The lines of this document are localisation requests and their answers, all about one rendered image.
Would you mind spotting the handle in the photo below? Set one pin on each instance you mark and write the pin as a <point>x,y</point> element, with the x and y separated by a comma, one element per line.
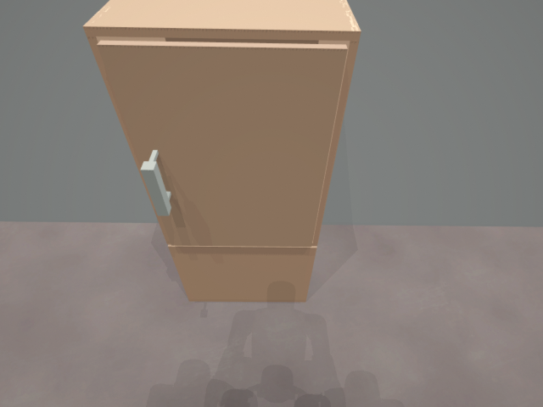
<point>155,185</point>

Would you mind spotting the cupboard door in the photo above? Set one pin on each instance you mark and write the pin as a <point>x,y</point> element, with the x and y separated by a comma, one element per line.
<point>243,132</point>

